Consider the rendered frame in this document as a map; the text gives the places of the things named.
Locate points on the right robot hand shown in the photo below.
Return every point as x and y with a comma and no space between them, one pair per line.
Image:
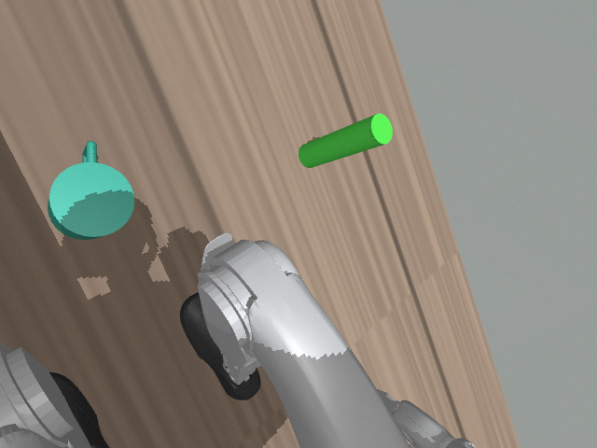
418,428

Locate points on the right robot foot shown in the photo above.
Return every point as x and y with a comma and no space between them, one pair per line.
193,323

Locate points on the left robot foot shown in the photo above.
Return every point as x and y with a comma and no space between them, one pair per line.
82,411

